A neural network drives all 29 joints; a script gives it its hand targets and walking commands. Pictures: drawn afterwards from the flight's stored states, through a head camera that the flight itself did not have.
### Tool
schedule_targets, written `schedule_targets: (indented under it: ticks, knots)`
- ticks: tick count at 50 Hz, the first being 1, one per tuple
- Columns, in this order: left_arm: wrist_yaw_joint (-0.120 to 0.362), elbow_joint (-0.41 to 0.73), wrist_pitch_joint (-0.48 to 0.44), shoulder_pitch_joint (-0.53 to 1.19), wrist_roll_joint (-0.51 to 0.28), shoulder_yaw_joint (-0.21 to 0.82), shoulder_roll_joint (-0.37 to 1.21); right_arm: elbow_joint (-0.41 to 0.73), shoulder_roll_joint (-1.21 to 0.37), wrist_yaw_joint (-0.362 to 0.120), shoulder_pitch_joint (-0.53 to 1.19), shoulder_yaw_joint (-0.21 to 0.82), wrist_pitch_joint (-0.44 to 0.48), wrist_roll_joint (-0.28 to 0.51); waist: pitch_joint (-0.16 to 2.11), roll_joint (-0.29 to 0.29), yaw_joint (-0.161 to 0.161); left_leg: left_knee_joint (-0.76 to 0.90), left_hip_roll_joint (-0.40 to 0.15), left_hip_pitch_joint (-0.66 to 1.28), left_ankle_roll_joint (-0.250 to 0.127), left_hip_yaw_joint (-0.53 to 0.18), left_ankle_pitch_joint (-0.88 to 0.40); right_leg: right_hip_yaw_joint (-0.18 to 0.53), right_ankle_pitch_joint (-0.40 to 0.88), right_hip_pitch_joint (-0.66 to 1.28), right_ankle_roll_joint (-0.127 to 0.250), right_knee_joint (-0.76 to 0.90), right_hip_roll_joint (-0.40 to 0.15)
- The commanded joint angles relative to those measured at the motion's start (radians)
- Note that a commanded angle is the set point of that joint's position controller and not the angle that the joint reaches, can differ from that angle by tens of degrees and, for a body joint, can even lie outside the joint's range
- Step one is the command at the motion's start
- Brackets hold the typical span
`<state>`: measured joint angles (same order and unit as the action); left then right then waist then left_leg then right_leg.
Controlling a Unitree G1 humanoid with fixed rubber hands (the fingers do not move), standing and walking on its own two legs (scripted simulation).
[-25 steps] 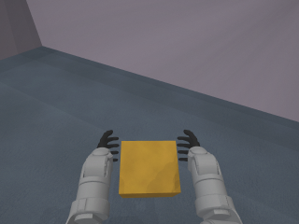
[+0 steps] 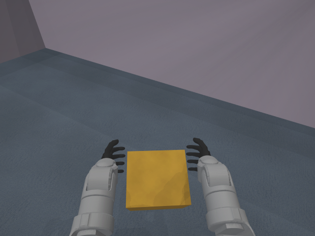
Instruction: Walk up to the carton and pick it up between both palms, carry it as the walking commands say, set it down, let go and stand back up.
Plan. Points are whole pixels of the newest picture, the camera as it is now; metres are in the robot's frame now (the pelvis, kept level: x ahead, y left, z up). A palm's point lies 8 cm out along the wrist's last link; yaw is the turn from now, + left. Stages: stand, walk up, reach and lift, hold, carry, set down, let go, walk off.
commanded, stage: hold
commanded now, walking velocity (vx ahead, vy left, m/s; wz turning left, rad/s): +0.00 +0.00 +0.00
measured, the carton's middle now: (156, 181) +0.31 +0.00 -0.05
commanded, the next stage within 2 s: carry in 0.20 s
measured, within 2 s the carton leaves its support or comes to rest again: neither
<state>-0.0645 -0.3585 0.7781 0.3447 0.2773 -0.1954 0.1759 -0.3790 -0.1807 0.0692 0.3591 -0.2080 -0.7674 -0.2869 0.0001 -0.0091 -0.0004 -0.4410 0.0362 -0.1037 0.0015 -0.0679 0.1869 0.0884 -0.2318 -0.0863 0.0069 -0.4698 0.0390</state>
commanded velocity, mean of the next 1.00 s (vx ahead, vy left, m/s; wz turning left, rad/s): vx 0.00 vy -0.17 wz -0.50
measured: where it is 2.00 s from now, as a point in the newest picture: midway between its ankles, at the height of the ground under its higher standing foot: outside the picture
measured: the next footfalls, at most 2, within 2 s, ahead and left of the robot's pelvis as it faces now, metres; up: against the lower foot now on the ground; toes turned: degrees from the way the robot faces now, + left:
right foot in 0.50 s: +0.04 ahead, -0.18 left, +0.00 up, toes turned -12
left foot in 0.80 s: +0.03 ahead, -0.01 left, +0.00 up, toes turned -14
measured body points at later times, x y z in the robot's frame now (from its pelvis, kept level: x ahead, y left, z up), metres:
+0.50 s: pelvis -0.02 -0.06 -0.02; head -0.01 -0.07 +0.43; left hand +0.32 +0.03 +0.06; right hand +0.29 -0.22 +0.05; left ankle +0.05 +0.12 -0.74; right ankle +0.00 -0.17 -0.74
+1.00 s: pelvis -0.08 -0.14 -0.01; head -0.04 -0.14 +0.44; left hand +0.27 -0.16 +0.06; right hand +0.17 -0.39 +0.07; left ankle -0.01 +0.00 -0.74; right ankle -0.12 -0.27 -0.69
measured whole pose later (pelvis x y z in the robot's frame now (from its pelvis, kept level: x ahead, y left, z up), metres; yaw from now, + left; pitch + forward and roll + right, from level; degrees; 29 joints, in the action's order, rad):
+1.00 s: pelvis -0.08 -0.14 -0.01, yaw -28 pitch +5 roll -3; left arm -0.37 0.17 1.27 0.41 0.10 -0.11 0.20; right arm 0.13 -0.20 0.23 0.42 -0.13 -1.24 -0.14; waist 0.01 0.01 0.04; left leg -0.62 -0.23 -0.37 0.07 0.16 0.30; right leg -0.04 -0.43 -0.56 -0.02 -0.93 0.00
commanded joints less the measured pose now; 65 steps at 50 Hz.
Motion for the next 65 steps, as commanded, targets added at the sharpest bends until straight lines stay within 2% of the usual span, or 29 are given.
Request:
schedule_targets:
  ticks: [1, 9, 10, 12, 13, 15, 18, 22, 24, 25, 26, 27, 30, 32, 36, 39, 40, 41, 42, 44, 47, 51, 53, 54, 55, 56, 57, 61, 65]
  knots:
    - [0.27, 0.073, -0.058, 0.523, -0.293, 0.485, 1.064, 0.055, -1.066, -0.263, 0.512, 0.478, 0.054, 0.287, 0.237, -0.003, 0.002, 0.052, 0.038, 0.105, 0.004, -0.015, -0.068, 0.023, 0.066, -0.047, 0.001, 0.104, 0.021]
    - [0.271, 0.073, -0.058, 0.527, -0.291, 0.483, 1.062, 0.05, -1.069, -0.261, 0.511, 0.473, 0.053, 0.285, 0.238, -0.003, 0.002, 0.051, 0.041, 0.099, 0.005, -0.011, -0.062, 0.022, 0.06, -0.048, 0.0, 0.107, 0.021]
    - [0.261, 0.12, -0.057, 0.569, -0.3, 0.537, 1.039, 0.112, -1.031, -0.261, 0.584, 0.524, 0.052, 0.304, 0.201, -0.011, 0.005, 0.064, -0.157, -0.061, -0.046, -0.088, 0.138, 0.074, -0.129, -0.225, 0.041, 0.078, -0.108]
    - [0.255, 0.129, -0.043, 0.552, -0.32, 0.545, 1.055, 0.112, -1.028, -0.254, 0.529, 0.52, 0.036, 0.3, 0.212, 0.045, -0.002, 0.118, -0.261, -0.089, -0.071, -0.208, 0.308, 0.057, -0.159, -0.316, 0.028, -0.035, -0.066]
    - [0.252, 0.163, -0.033, 0.563, -0.353, 0.587, 1.057, 0.129, -1.03, -0.247, 0.51, 0.546, 0.03, 0.313, 0.249, 0.117, -0.006, 0.149, -0.33, -0.066, -0.098, -0.279, 0.279, 0.016, -0.106, -0.346, 0.019, -0.157, -0.038]
    - [0.248, 0.219, 0.003, 0.567, -0.425, 0.673, 1.053, 0.188, -1.036, -0.225, 0.506, 0.62, 0.006, 0.347, 0.305, 0.196, -0.008, 0.094, -0.439, -0.002, -0.159, -0.335, -0.096, -0.025, -0.188, -0.44, 0.013, -0.345, -0.049]
    - [0.236, 0.329, 0.069, 0.659, -0.544, 0.761, 1.043, 0.323, -1.033, -0.192, 0.501, 0.708, -0.058, 0.419, 0.379, 0.189, -0.015, -0.017, -0.424, 0.018, -0.153, -0.162, -0.5, -0.083, -0.218, -0.453, 0.005, -0.392, -0.05]
    - [0.206, 0.389, 0.219, 0.601, -0.628, 0.769, 1.041, 0.482, -0.994, -0.161, 0.502, 0.721, -0.192, 0.507, 0.471, 0.262, -0.008, -0.099, -0.385, -0.039, -0.083, 0.011, -0.545, -0.16, -0.105, -0.307, -0.005, -0.205, -0.004]
    - [0.2, 0.381, 0.281, 0.558, -0.634, 0.731, 1.042, 0.518, -0.984, -0.153, 0.529, 0.719, -0.257, 0.538, 0.492, 0.168, 0.012, -0.243, -0.334, -0.137, -0.019, 0.08, -0.378, -0.141, -0.002, -0.157, 0.002, -0.012, 0.003]
    - [0.201, 0.38, 0.307, 0.548, -0.637, 0.715, 1.035, 0.517, -0.976, -0.151, 0.548, 0.715, -0.287, 0.547, 0.473, 0.018, 0.026, -0.372, -0.282, -0.318, 0.031, 0.116, -0.105, 0.015, 0.127, -0.042, 0.026, 0.063, -0.103]
    - [0.2, 0.344, 0.322, 0.538, -0.619, 0.687, 1.011, 0.493, -0.999, -0.154, 0.582, 0.724, -0.317, 0.556, 0.481, -0.333, 0.031, -0.557, -0.131, -0.619, 0.085, 0.207, 0.458, 0.342, 0.443, 0.075, 0.136, 0.046, -0.347]
    - [0.196, 0.395, 0.334, 0.552, -0.626, 0.682, 1.029, 0.522, -1.029, -0.153, 0.582, 0.728, -0.334, 0.579, 0.483, -0.305, 0.02, -0.697, -0.142, -0.64, 0.071, 0.109, 0.515, 0.344, 0.601, 0.05, 0.209, 0.009, -0.327]
    - [0.161, 0.509, 0.368, 0.559, -0.596, 0.669, 1.046, 0.578, -1.068, -0.161, 0.601, 0.737, -0.379, 0.649, 0.493, -0.103, 0.011, -0.693, -0.163, -0.611, 0.085, 0.112, 0.34, 0.184, 0.613, 0.046, 0.2, -0.055, -0.221]
    - [0.146, 0.567, 0.384, 0.554, -0.59, 0.664, 1.043, 0.586, -1.078, -0.165, 0.582, 0.743, -0.406, 0.672, 0.499, -0.089, 0.013, -0.609, -0.149, -0.557, 0.096, 0.134, 0.288, 0.143, 0.591, 0.03, 0.211, -0.075, -0.186]
    - [0.128, 0.602, 0.415, 0.513, -0.563, 0.676, 1.043, 0.553, -1.085, -0.17, 0.517, 0.719, -0.451, 0.673, 0.507, -0.097, 0.016, -0.428, -0.114, -0.454, 0.077, 0.141, 0.296, 0.21, 0.509, -0.007, 0.239, -0.064, -0.18]
    - [0.128, 0.582, 0.432, 0.507, -0.561, 0.694, 1.065, 0.514, -1.093, -0.179, 0.458, 0.692, -0.465, 0.648, 0.506, -0.086, -0.005, -0.162, -0.101, -0.237, 0.044, 0.146, 0.182, 0.214, 0.545, -0.135, 0.185, -0.084, -0.142]
    - [0.13, 0.567, 0.435, 0.503, -0.567, 0.701, 1.072, 0.509, -1.098, -0.182, 0.444, 0.687, -0.463, 0.64, 0.518, -0.023, -0.025, -0.002, -0.209, -0.015, 0.019, 0.073, 0.007, 0.14, 0.417, -0.308, 0.112, -0.178, -0.095]
    - [0.133, 0.594, 0.44, 0.519, -0.576, 0.712, 1.081, 0.518, -1.088, -0.184, 0.443, 0.681, -0.45, 0.635, 0.524, 0.337, -0.026, 0.01, -0.6, 0.152, -0.139, -0.305, -0.403, 0.003, -0.126, -0.579, 0.033, -0.423, 0.029]
    - [0.128, 0.641, 0.44, 0.614, -0.598, 0.74, 1.093, 0.563, -1.091, -0.179, 0.502, 0.695, -0.445, 0.644, 0.483, 0.365, -0.017, -0.008, -0.68, 0.166, -0.236, -0.326, -0.723, -0.058, -0.326, -0.676, 0.024, -0.655, 0.002]
    - [0.14, 0.623, 0.449, 0.611, -0.614, 0.755, 1.106, 0.576, -1.085, -0.174, 0.493, 0.675, -0.448, 0.606, 0.465, 0.146, -0.017, -0.04, -0.558, 0.156, -0.175, -0.143, -0.708, -0.017, -0.235, -0.649, 0.011, -0.717, -0.058]
    - [0.154, 0.591, 0.458, 0.594, -0.633, 0.745, 1.088, 0.611, -1.052, -0.164, 0.526, 0.656, -0.449, 0.586, 0.41, 0.2, -0.009, -0.08, -0.446, 0.094, -0.082, 0.079, -0.657, -0.124, -0.203, -0.567, -0.033, -0.546, -0.05]
    - [0.157, 0.542, 0.47, 0.568, -0.628, 0.717, 1.087, 0.582, -1.039, -0.16, 0.497, 0.622, -0.456, 0.55, 0.419, 0.312, -0.02, -0.114, -0.438, 0.05, -0.029, 0.194, -0.649, -0.23, -0.189, -0.39, -0.039, -0.257, -0.008]
    - [0.165, 0.496, 0.475, 0.536, -0.621, 0.701, 1.093, 0.553, -1.04, -0.156, 0.48, 0.617, -0.457, 0.535, 0.42, 0.299, -0.002, -0.218, -0.419, 0.014, 0.013, 0.239, -0.583, -0.261, -0.061, -0.271, -0.031, -0.038, 0.017]
    - [0.173, 0.47, 0.477, 0.52, -0.615, 0.688, 1.092, 0.536, -1.039, -0.157, 0.473, 0.617, -0.458, 0.528, 0.422, 0.19, 0.012, -0.325, -0.355, -0.099, 0.056, 0.261, -0.39, -0.218, 0.06, -0.135, -0.029, 0.089, 0.0]
    - [0.177, 0.451, 0.476, 0.508, -0.614, 0.676, 1.089, 0.529, -1.026, -0.157, 0.511, 0.626, -0.458, 0.53, 0.439, -0.005, 0.037, -0.467, -0.288, -0.338, 0.102, 0.235, 0.077, -0.01, 0.385, 0.039, 0.0, 0.071, -0.161]
    - [0.178, 0.389, 0.469, 0.474, -0.572, 0.643, 1.071, 0.509, -1.062, -0.164, 0.543, 0.653, -0.468, 0.543, 0.452, -0.38, 0.038, -0.642, -0.136, -0.644, 0.129, 0.256, 0.592, 0.275, 0.876, 0.164, 0.128, -0.013, -0.349]
    - [0.176, 0.438, 0.463, 0.515, -0.58, 0.649, 1.088, 0.49, -1.086, -0.165, 0.524, 0.655, -0.468, 0.549, 0.482, -0.304, 0.017, -0.771, -0.167, -0.66, 0.108, 0.142, 0.609, 0.23, 1.16, 0.204, 0.189, -0.101, -0.351]
    - [0.164, 0.538, 0.426, 0.535, -0.565, 0.621, 1.13, 0.618, -1.126, -0.177, 0.627, 0.717, -0.449, 0.643, 0.512, -0.168, 0.015, -0.715, -0.168, -0.55, 0.086, 0.123, 0.329, 0.068, 0.664, 0.088, 0.157, -0.06, -0.261]
    - [0.144, 0.616, 0.414, 0.523, -0.538, 0.641, 1.09, 0.587, -1.127, -0.186, 0.565, 0.725, -0.459, 0.663, 0.49, -0.113, 0.019, -0.528, -0.128, -0.44, 0.058, 0.121, 0.282, 0.107, 0.426, 0.027, 0.188, 0.001, -0.282]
